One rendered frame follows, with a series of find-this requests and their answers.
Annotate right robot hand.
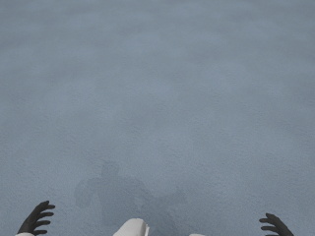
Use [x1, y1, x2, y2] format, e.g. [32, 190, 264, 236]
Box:
[259, 212, 294, 236]

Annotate left robot hand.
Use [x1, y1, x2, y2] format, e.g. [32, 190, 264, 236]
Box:
[17, 201, 55, 236]

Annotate left robot thigh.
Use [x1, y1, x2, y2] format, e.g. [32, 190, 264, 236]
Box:
[113, 218, 150, 236]

